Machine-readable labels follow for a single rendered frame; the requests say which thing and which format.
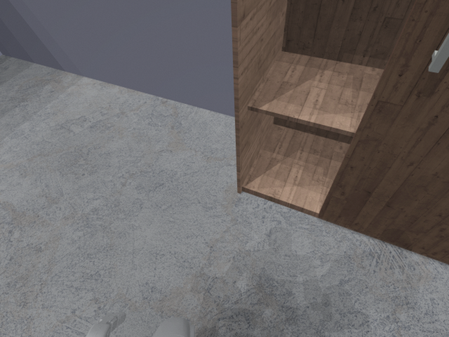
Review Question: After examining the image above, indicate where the left robot thigh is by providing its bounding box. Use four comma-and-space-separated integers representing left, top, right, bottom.
152, 317, 195, 337

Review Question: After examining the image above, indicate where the left robot hand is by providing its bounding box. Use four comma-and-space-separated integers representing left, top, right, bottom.
86, 312, 126, 337

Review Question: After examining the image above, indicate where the wardrobe door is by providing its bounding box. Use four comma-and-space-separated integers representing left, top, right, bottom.
319, 0, 449, 262

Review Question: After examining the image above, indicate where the handle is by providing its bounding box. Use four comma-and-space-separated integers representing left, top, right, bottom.
429, 33, 449, 73

